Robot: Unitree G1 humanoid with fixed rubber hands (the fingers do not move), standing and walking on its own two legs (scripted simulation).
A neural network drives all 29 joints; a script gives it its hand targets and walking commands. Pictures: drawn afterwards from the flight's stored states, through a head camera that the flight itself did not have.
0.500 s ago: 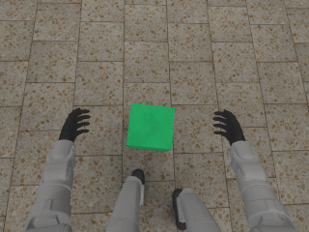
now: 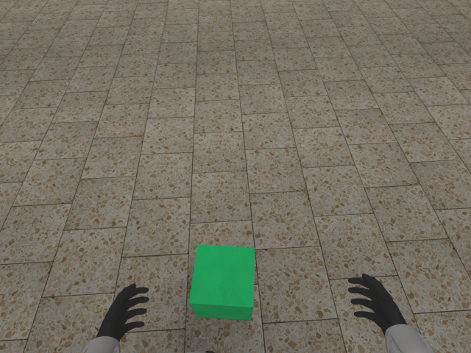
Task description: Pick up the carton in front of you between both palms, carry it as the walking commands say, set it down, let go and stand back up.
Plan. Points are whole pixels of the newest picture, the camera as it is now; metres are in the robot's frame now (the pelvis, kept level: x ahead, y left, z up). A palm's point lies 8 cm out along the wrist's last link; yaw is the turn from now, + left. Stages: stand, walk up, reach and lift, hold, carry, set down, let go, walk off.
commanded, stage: let go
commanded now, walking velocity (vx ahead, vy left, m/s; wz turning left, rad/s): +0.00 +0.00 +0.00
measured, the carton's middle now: (225, 284) +0.39 +0.07 -0.65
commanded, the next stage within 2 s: stand in 0.32 s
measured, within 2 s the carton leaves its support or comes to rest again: neither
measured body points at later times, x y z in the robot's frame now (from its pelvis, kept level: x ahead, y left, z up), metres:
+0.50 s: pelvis +0.02 +0.01 -0.01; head +0.03 +0.03 +0.44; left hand +0.16 +0.30 -0.10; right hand +0.18 -0.27 -0.09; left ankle +0.04 +0.13 -0.74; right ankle -0.06 -0.11 -0.74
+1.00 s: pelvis +0.02 +0.02 +0.00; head +0.03 +0.03 +0.45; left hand +0.15 +0.31 -0.11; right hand +0.15 -0.28 -0.10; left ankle +0.04 +0.13 -0.74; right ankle -0.06 -0.11 -0.74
